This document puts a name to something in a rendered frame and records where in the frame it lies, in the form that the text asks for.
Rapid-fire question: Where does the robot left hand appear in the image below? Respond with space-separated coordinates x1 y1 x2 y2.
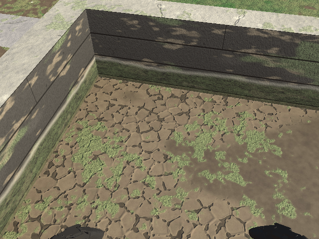
48 224 105 239

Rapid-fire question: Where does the robot right hand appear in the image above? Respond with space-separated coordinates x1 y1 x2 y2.
248 223 308 239

